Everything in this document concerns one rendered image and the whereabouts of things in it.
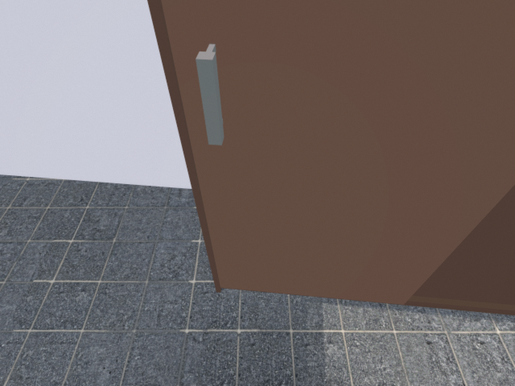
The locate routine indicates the wardrobe door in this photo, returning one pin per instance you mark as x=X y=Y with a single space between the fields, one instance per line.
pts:
x=482 y=267
x=363 y=139

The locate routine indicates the handle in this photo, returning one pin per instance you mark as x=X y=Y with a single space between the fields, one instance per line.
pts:
x=210 y=94

